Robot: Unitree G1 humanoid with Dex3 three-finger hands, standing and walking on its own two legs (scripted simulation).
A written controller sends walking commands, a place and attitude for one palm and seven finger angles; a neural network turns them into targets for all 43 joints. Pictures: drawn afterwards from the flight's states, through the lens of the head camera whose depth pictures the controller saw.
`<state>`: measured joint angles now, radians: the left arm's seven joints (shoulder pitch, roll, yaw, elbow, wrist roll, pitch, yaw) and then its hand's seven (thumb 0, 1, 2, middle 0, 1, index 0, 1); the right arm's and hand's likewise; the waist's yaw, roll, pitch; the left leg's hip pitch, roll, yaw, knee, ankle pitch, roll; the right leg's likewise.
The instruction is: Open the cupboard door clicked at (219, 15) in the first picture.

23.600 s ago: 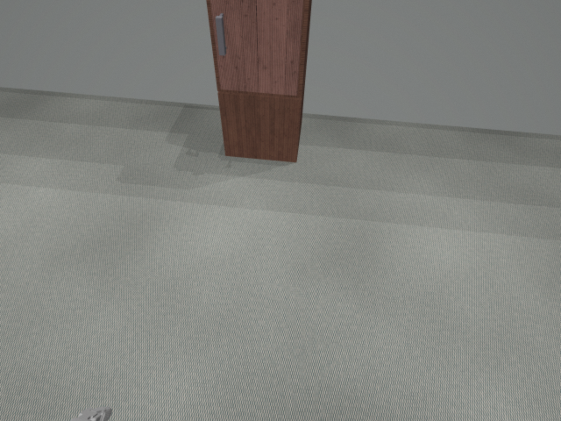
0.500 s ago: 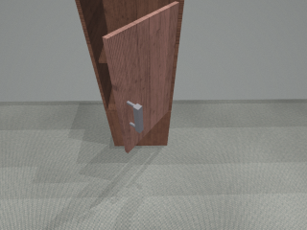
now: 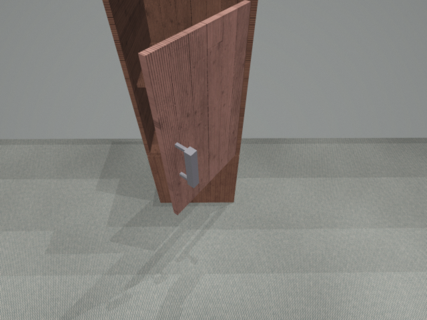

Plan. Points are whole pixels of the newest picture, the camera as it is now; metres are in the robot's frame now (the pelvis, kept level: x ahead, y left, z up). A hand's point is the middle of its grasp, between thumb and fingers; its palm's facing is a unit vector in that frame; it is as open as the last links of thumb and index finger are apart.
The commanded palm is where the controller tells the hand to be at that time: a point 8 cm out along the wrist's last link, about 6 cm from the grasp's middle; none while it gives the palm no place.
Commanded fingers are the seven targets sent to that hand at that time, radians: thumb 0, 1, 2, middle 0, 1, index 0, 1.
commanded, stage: look to check the result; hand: left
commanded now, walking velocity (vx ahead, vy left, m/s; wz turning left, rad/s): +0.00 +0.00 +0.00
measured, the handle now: (186, 164) +0.52 +0.11 -0.09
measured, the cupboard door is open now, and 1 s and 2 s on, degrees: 52 52 52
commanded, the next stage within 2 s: walk to a spot facing it in 0.12 s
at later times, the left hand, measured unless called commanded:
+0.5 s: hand out of the picture +0.00 +0.17 -0.18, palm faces -0.01 -0.98 -0.19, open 7.4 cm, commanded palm none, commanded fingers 0.00 0.90 0.90 -0.20 -0.30 -0.20 -0.30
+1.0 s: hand out of the picture +0.07 +0.14 -0.16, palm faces -0.26 -0.92 -0.29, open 7.4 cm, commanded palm none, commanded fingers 0.00 0.90 0.90 -0.20 -0.30 -0.20 -0.30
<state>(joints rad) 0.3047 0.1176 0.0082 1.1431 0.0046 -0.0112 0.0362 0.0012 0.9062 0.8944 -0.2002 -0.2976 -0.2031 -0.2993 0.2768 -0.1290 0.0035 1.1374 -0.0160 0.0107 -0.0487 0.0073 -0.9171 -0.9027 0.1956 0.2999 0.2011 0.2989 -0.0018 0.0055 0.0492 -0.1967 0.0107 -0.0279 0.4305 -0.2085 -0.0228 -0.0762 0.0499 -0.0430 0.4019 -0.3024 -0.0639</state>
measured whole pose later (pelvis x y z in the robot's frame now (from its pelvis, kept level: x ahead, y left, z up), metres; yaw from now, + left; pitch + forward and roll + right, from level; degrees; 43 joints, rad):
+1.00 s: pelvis -0.02 -0.05 +0.00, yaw -22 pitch +1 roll +3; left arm 0.27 0.18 0.08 0.95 0.02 0.02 0.02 0.00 0.90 0.89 -0.20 -0.30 -0.21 -0.30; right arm 0.06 -0.22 -0.07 0.91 -0.01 0.07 -0.04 0.01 -0.91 -0.90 0.20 0.30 0.20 0.30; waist 0.04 0.02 0.10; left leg -0.52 0.03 -0.05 1.11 -0.36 -0.07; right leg -0.20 0.14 0.12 0.46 -0.25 -0.12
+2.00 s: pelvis +0.06 -0.10 +0.00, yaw -56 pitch +1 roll +0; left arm 0.23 0.19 0.05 0.94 0.03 -0.01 -0.03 0.00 0.90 0.89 -0.20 -0.30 -0.21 -0.30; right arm 0.23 -0.23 -0.06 0.91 -0.02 0.02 0.01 0.01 -0.91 -0.90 0.19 0.30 0.20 0.30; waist -0.01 -0.01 0.07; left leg -0.47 0.07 0.05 0.84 -0.36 -0.07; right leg -0.19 0.04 0.07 0.46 -0.29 -0.04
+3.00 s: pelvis +0.15 -0.53 +0.00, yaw -78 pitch +0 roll +1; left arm 0.42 0.13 0.03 1.13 0.02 -0.09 0.01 0.00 0.92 0.89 -0.20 -0.30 -0.20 -0.30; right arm 0.06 -0.17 -0.05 0.99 -0.01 -0.01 0.02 0.01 -0.92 -0.90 0.19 0.30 0.20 0.30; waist 0.04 0.00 0.05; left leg -0.58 0.09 0.09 0.79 -0.16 -0.02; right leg 0.07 0.08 -0.09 0.27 -0.34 -0.10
